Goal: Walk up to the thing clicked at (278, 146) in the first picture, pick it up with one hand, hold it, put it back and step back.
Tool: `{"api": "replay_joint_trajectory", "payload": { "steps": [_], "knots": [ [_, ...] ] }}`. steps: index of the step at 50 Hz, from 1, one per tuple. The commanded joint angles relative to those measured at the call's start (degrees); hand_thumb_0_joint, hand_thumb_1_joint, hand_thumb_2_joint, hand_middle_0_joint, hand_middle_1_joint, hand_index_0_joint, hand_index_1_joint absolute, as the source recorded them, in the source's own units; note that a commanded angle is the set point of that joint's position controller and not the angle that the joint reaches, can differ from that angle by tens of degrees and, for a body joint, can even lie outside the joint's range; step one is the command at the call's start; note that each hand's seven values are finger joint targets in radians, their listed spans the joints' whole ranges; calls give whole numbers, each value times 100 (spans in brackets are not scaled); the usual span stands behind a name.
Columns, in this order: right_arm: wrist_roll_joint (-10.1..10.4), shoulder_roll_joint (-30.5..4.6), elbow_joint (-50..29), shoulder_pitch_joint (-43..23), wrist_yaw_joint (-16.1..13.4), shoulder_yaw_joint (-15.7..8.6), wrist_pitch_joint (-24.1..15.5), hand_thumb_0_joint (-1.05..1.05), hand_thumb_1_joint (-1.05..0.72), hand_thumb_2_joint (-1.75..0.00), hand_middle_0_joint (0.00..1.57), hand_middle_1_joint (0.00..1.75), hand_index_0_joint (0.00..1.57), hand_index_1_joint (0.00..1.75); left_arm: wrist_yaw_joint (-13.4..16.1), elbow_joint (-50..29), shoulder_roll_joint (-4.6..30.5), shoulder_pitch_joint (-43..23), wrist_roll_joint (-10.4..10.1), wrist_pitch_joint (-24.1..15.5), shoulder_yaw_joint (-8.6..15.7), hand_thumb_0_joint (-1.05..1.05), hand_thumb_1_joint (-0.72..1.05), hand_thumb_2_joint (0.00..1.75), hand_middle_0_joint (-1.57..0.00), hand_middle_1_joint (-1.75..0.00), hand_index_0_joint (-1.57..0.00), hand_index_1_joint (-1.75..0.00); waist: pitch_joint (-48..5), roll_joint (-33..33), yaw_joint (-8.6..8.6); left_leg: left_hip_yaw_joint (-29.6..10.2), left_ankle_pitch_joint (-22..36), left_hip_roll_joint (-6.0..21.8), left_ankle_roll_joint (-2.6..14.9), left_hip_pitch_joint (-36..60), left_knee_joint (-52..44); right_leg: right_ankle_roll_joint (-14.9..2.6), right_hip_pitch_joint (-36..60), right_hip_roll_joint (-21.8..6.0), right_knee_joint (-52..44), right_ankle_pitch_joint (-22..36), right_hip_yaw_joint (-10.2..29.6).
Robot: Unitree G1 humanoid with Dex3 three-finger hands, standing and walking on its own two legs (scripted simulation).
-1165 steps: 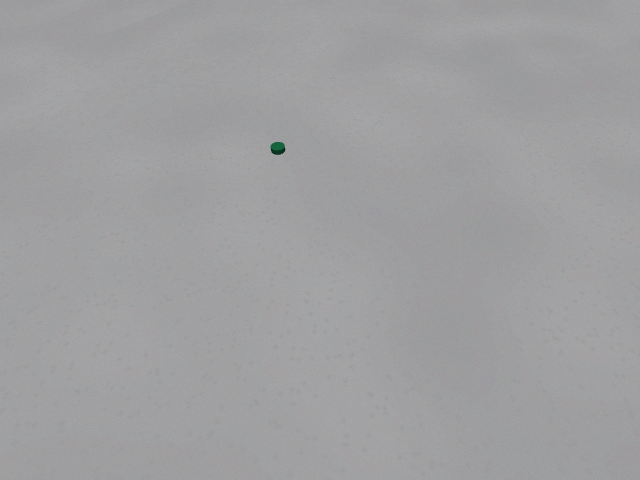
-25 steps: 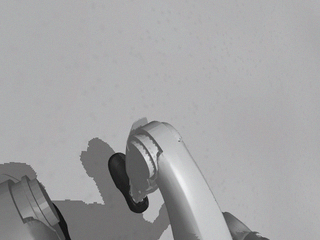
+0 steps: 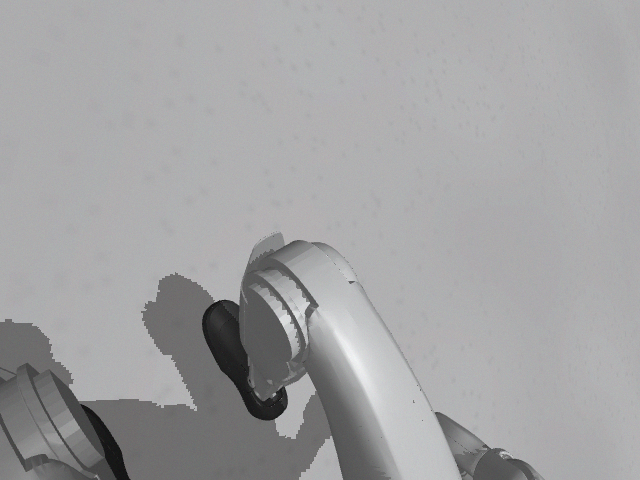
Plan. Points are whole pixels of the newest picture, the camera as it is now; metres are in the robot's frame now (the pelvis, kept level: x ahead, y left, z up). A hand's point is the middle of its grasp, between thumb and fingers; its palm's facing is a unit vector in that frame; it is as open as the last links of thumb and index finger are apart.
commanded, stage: close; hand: left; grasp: from above
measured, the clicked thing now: out of the picture +0.47 +0.33 -0.30
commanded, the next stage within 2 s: settle in 1.60 s
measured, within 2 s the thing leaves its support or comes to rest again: leaves its support in 1.98 s
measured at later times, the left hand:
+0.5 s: hand out of the picture +0.46 +0.32 -0.27, palm faces -0.43 -0.16 -0.89, open 12.1 cm
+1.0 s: hand out of the picture +0.47 +0.32 -0.27, palm faces -0.42 -0.16 -0.89, open 9.7 cm
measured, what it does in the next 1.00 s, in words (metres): stands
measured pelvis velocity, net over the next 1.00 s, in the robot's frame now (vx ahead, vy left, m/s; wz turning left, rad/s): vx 0.00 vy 0.00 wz -0.01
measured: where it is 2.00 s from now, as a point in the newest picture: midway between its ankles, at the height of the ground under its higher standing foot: (189, 433)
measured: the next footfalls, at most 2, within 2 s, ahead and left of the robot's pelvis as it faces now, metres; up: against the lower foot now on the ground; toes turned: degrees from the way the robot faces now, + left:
none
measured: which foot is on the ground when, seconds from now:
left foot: down 0.00-1.00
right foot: down 0.00-1.00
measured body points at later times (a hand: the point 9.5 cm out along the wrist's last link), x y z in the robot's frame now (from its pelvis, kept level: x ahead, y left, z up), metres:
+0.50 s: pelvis +0.00 +0.00 +0.00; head +0.30 +0.13 +0.31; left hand +0.48 +0.33 -0.21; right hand +0.04 -0.24 -0.04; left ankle +0.06 +0.12 -0.28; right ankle +0.13 -0.11 -0.28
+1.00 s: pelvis +0.00 +0.00 +0.00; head +0.30 +0.14 +0.31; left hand +0.49 +0.33 -0.22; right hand +0.04 -0.24 -0.04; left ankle +0.06 +0.12 -0.28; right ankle +0.13 -0.11 -0.28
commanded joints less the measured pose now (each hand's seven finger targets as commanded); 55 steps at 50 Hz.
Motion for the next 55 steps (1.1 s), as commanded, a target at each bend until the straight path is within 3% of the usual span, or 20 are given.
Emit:
{"api": "replay_joint_trajectory", "payload": {
  "steps": [1,3,5,8,12,13,16,18,24,27,29,30,32,34,36,37,43,47,50,55],
  "knots": [
    [71,-2008,143,1223,-47,-559,58,0,-91,-91,20,30,20,30,154,-572,1254,-1241,-150,-34,-8,0,-43,101,-14,-105,-14,-105,-3722,3399,-331,229,1370,208,-147,2774,-1538,-273,2412,261,-996,1366,-332],
    [68,-1949,122,1240,-30,-510,55,0,-90,-90,20,30,20,30,103,-828,1262,-1272,-151,-99,-34,0,-37,88,-16,-102,-18,-100,-3744,3406,-332,242,1427,208,-132,2770,-1488,-256,2450,235,-980,1412,-303],
    [84,-1989,132,1219,-52,-498,62,0,-90,-90,20,30,20,30,118,-826,1381,-1302,-144,-128,12,0,-35,86,-17,-101,-19,-99,-3860,3477,-291,214,1507,219,-151,2850,-1486,-268,2463,254,-964,1467,-316],
    [59,-1988,116,1224,-73,-484,79,0,-90,-90,20,30,20,30,128,-636,1238,-1135,-181,-149,-120,0,-31,83,-19,-100,-22,-97,-3655,3259,-381,263,1322,225,-121,2674,-1485,-249,2563,314,-1069,1391,-323],
    [90,-2100,117,1208,-104,-568,60,0,-90,-90,20,30,20,30,143,-886,1508,-1288,-97,-169,-9,0,-28,80,-22,-96,-24,-93,-3690,3612,-266,201,1309,243,-178,2916,-1593,-288,2327,260,-1000,1304,-303],
    [62,-1987,142,1266,-98,-479,92,0,-90,-90,20,30,20,30,166,-774,1519,-1251,-82,-161,44,0,-28,78,-21,-97,-24,-94,-3825,3533,-277,181,1411,261,-186,2942,-1603,-288,2501,278,-995,1403,-330],
    [66,-1973,139,1188,-76,-479,87,0,-90,-90,20,30,20,30,158,-498,1205,-1083,-146,-119,-94,0,-22,77,-25,-95,-28,-91,-3527,3332,-365,197,1343,239,-157,2697,-1556,-262,2398,299,-1025,1397,-362],
    [72,-2015,160,1225,-105,-473,108,0,-90,-90,20,30,20,30,157,-749,1374,-1299,-125,-124,-53,0,-18,76,-28,-93,-31,-90,-3645,3476,-370,182,1436,259,-168,2840,-1552,-264,2365,279,-1044,1444,-360],
    [43,-1998,114,1144,-86,-428,70,0,-90,-90,20,30,20,30,90,-604,1103,-1166,-196,-159,-256,0,-11,70,-33,-91,-37,-86,-3375,3319,-433,124,1237,269,-167,2735,-1574,-247,2202,248,-1027,1263,-411],
    [61,-2034,156,1223,-106,-444,76,0,-90,-90,20,30,20,30,139,-1094,1457,-1410,-137,-217,-74,0,-8,66,-35,-88,-39,-83,-3771,3623,-336,104,1490,290,-209,3074,-1631,-261,2357,228,-987,1423,-373],
    [50,-2001,115,1075,-101,-429,65,0,-90,-90,20,30,20,30,149,-435,1123,-978,-180,-175,-235,0,-8,65,-35,-87,-39,-83,-3392,3339,-404,97,1254,285,-200,2840,-1626,-256,2237,262,-991,1286,-403],
    [41,-2027,106,1102,-116,-452,65,0,-90,-90,20,30,20,30,191,-521,1081,-1091,-181,-196,-271,0,-7,64,-34,-88,-39,-83,-3356,3297,-429,110,1139,274,-190,2780,-1643,-258,2252,281,-1046,1203,-415],
    [19,-2042,76,1065,-117,-424,29,0,-90,-90,20,30,20,30,205,-632,1164,-1151,-198,-190,-289,0,-2,65,-39,-87,-43,-82,-3362,3273,-441,157,1049,256,-164,2758,-1621,-250,2279,280,-1082,1184,-383],
    [46,-2064,129,1161,-130,-439,32,0,-90,-90,20,30,20,30,270,-927,1551,-1317,-120,-177,-56,0,0,64,-41,-85,-45,-80,-3612,3518,-335,197,1210,261,-168,2887,-1625,-256,2398,266,-1102,1300,-327],
    [37,-1993,161,1109,-126,-455,48,0,-90,-90,20,30,20,30,311,-659,1417,-1123,-118,-126,-53,0,2,62,-43,-83,-47,-79,-3641,3452,-302,197,1273,277,-187,2877,-1613,-265,2491,289,-1066,1364,-320],
    [19,-1968,118,1112,-95,-426,23,0,-90,-90,20,30,20,30,283,-630,1167,-1122,-142,-103,-180,0,4,63,-44,-85,-48,-80,-3491,3348,-407,163,1237,270,-181,2824,-1592,-245,2348,265,-1020,1346,-354],
    [63,-2011,197,1125,-88,-445,37,0,-90,-90,20,30,20,30,226,-740,1334,-1282,-195,-28,-86,0,12,58,-49,-82,-54,-77,-3618,3645,-360,83,1455,309,-234,3013,-1628,-274,2236,251,-994,1416,-393],
    [37,-2024,108,1144,-75,-419,45,0,-90,-90,20,30,20,30,137,-488,1128,-1091,-225,-25,-277,0,19,54,-53,-82,-59,-75,-3410,3338,-473,178,1347,262,-167,2777,-1557,-249,2437,290,-1070,1419,-379],
    [71,-2012,163,1174,-91,-432,57,0,-90,-90,20,30,20,30,122,-562,1283,-1112,-269,-37,-143,0,23,53,-56,-79,-62,-73,-3454,3468,-362,163,1341,274,-198,2832,-1656,-273,2393,276,-1081,1335,-374],
    [75,-2030,78,1144,-114,-416,87,0,-90,-90,20,30,20,30,87,-534,1176,-1116,-292,-92,-270,0,31,56,-62,-82,-68,-76,-3483,3301,-406,130,1247,269,-170,2747,-1625,-261,2418,294,-1102,1300,-404]
  ]
}}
